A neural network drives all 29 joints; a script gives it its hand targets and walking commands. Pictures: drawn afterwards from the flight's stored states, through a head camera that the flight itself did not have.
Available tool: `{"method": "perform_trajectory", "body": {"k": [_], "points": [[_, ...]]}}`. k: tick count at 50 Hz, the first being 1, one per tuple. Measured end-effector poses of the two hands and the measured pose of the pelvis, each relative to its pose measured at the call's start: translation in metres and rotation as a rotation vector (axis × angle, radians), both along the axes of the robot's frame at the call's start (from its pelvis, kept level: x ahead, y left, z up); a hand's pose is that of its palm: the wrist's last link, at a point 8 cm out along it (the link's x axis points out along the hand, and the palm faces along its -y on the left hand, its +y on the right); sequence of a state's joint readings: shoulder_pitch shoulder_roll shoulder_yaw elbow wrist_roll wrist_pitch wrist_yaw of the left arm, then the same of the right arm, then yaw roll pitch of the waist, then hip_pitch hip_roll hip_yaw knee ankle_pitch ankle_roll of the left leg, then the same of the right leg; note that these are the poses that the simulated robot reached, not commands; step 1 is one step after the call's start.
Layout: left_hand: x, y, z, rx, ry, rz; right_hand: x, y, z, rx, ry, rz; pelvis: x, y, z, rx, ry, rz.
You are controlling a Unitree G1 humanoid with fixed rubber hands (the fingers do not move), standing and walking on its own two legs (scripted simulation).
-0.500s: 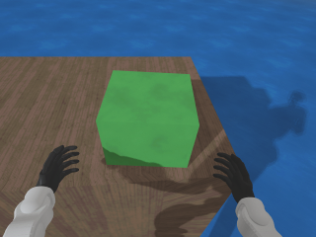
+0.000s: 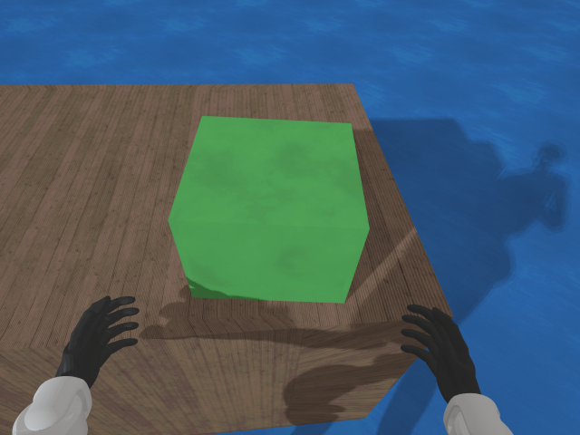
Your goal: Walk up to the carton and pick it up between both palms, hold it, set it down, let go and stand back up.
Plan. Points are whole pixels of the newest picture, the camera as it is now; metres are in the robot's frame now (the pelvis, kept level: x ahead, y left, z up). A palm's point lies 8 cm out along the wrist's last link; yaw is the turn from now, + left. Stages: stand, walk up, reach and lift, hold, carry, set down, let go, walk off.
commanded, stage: set down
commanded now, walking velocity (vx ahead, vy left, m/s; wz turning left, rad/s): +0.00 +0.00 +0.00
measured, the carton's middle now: (273, 209) +0.45 +0.04 +0.04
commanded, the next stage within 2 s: let go in 1.42 s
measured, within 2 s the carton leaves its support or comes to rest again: neither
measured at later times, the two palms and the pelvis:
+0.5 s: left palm (80, 382) +0.18 +0.26 +0.00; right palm (450, 403) +0.16 -0.19 +0.00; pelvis +0.00 +0.00 +0.00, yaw +0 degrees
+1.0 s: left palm (80, 380) +0.18 +0.26 +0.01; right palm (443, 427) +0.15 -0.20 -0.05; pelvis +0.00 +0.00 +0.00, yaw +0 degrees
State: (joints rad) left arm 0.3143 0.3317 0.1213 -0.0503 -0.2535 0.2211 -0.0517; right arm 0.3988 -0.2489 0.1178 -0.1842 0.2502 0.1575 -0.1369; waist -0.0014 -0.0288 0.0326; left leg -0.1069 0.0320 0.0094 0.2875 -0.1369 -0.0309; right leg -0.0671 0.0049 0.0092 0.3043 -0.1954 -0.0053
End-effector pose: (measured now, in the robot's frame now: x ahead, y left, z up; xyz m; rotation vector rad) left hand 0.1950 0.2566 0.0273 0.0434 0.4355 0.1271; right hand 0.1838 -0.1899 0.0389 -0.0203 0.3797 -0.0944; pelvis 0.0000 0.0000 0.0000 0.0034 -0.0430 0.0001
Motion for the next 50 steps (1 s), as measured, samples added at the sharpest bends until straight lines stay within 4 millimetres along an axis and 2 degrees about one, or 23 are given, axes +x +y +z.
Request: {"method": "perform_trajectory", "body": {"k": [10,15,40,50], "points": [[-0.005,0.002,-0.009,0.0,0.018,0.001,-0.006,0.0,-0.004,-0.017,0.009,0.0,0.001,0.0,0.0,0.0,0.001,0.0],[-0.012,0.006,-0.022,-0.007,0.071,0.012,-0.008,-0.001,-0.01,-0.031,0.029,0.001,0.0,0.0,0.0,0.0,0.0,0.0],[-0.013,0.007,-0.022,0.019,0.08,-0.006,-0.033,-0.009,-0.068,-0.071,0.222,0.036,0.003,0.0,0.0,0.0,0.004,0.0],[-0.011,0.006,-0.02,0.035,0.102,-0.014,-0.035,-0.01,-0.089,-0.077,0.256,0.059,0.004,-0.001,0.0,0.001,0.006,0.0]]}}
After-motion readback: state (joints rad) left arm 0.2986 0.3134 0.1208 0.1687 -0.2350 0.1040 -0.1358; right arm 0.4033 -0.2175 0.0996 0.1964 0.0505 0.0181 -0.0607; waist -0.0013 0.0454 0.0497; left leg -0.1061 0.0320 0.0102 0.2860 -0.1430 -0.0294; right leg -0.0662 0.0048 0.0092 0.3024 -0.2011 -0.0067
